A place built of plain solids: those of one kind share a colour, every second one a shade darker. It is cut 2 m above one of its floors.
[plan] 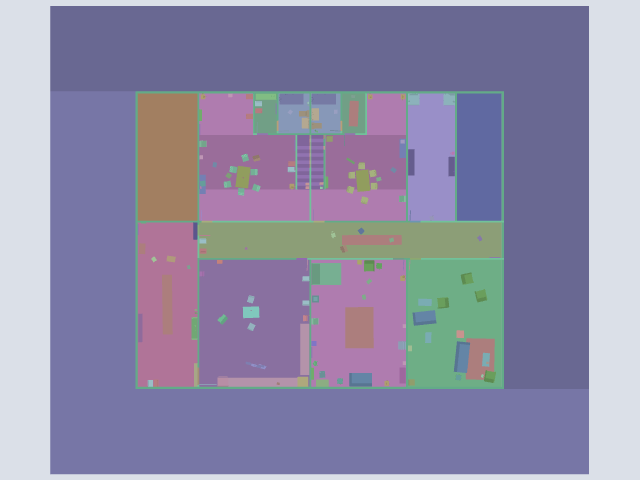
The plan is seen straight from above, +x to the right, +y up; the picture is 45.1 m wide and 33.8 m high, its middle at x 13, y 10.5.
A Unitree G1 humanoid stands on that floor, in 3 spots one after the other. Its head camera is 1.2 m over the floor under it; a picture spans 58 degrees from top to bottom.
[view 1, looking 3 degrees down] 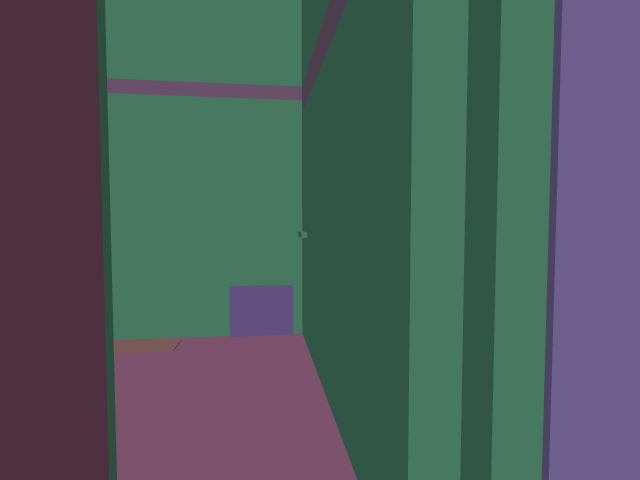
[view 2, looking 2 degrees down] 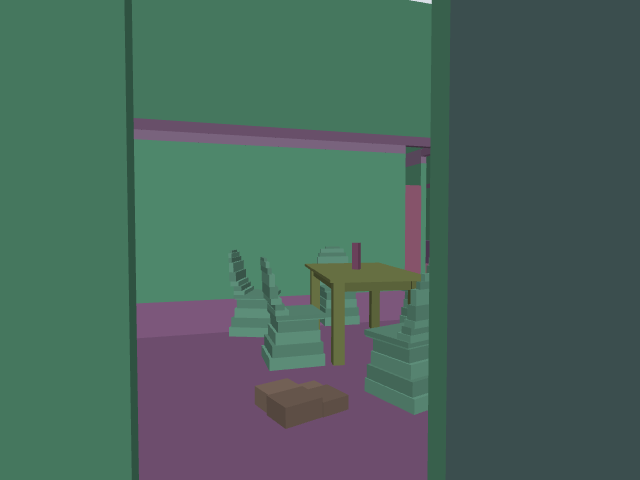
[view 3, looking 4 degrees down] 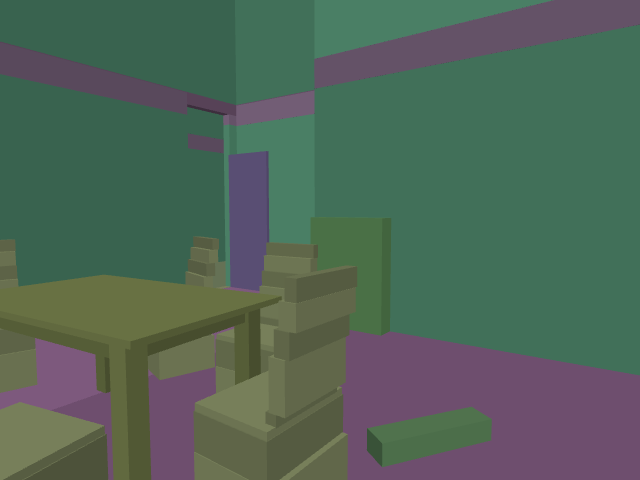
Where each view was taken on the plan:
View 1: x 5.57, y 11.20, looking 172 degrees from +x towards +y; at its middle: wall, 3.85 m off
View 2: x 9.22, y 18.98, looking -107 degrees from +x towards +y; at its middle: wall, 7.45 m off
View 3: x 17.23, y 16.82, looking -145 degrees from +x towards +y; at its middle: leaning_mirror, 4.47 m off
